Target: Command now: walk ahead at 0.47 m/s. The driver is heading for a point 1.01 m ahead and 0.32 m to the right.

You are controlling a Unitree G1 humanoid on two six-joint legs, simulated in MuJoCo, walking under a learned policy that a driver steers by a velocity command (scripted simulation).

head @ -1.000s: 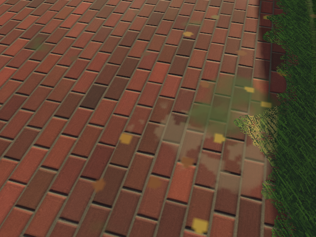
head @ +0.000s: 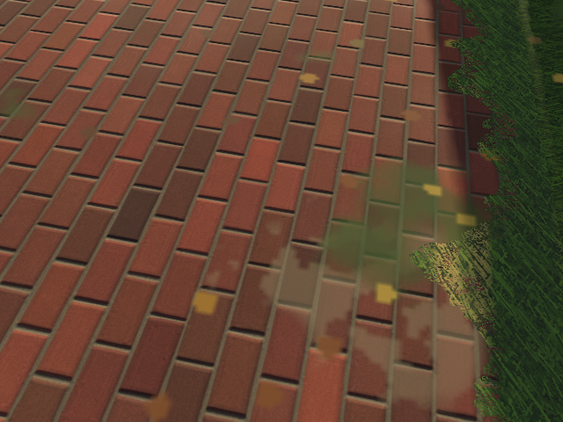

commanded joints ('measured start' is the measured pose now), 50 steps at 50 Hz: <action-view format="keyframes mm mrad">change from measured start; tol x32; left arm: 1 -176 26 -5 -109 -5 -20 -14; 10 357 253 77 23 14 -17 -20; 50 99 30 41 -30 -5 39 7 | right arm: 1 54 -184 -35 -22 10 -2 -11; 30 -487 -127 -26 -295 14 -15 28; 37 36 -319 -103 -187 -11 -18 17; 50 -205 -196 -76 -175 -20 -31 -8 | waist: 1 -13 113 129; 10 161 -234 -434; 30 149 13 83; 37 -38 347 -433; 50 61 101 45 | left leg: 1 -76 261 -103 -70 298 126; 8 -8 250 -44 450 886 53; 10 -625 -19 -87 1092 -283 -24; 12 -785 82 -156 1204 -235 11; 32 -650 131 -75 332 236 -17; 35 -156 131 -68 333 204 49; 37 365 501 -724 195 -24 237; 42 -185 342 -231 22 85 112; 50 -180 309 49 -43 287 121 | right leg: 1 -3 38 -32 -117 59 -10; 8 521 129 -72 -169 -78 -137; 10 1129 -283 690 -298 -384 -364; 18 467 -105 197 -566 -65 -255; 32 714 -146 129 -470 42 -178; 35 586 -49 82 -95 219 -118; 38 -50 102 140 603 -591 -42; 50 -9 -33 70 188 -39 -10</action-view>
